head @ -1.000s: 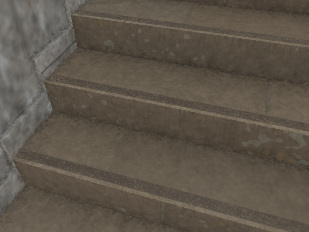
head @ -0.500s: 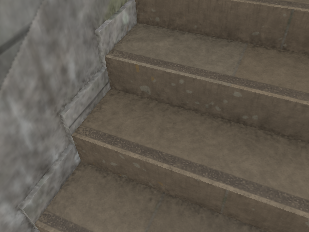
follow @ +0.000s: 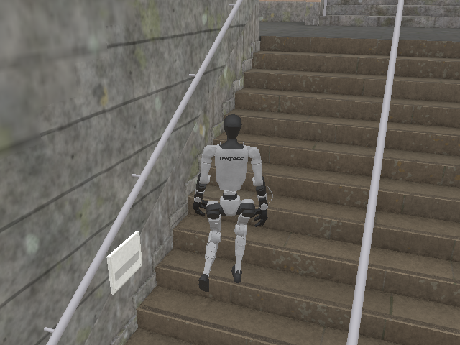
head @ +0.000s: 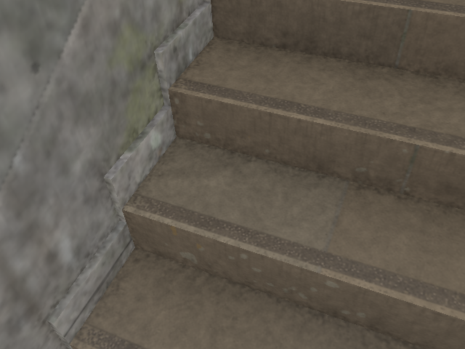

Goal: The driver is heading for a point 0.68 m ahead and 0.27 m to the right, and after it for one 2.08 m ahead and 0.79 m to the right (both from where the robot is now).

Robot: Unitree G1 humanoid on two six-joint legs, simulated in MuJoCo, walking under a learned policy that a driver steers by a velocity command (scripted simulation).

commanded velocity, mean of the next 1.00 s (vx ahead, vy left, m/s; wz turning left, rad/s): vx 0.43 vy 0.00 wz -0.55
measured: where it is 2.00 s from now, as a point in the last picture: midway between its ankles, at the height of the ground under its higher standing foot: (339, 249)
